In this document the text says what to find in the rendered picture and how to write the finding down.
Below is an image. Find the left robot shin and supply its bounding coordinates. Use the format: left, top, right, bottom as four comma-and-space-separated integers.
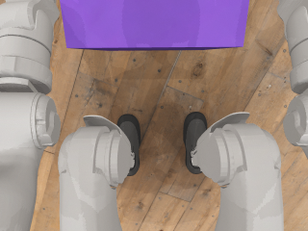
58, 115, 135, 178

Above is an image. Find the robot left forearm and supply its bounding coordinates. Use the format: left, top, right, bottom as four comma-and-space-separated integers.
0, 0, 60, 95

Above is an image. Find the right robot shin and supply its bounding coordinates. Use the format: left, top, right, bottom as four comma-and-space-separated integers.
191, 112, 281, 179

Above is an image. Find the robot left upper arm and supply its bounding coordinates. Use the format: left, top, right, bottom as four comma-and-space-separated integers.
0, 91, 61, 231

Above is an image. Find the robot right forearm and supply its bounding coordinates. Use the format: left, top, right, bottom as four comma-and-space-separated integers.
276, 0, 308, 94

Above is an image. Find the robot right upper arm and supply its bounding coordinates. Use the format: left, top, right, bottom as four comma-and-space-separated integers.
283, 91, 308, 159

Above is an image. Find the robot shin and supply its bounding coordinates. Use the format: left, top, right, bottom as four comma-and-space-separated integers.
58, 115, 135, 178
191, 112, 281, 179

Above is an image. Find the carton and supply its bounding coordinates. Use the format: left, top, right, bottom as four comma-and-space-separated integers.
60, 0, 249, 51

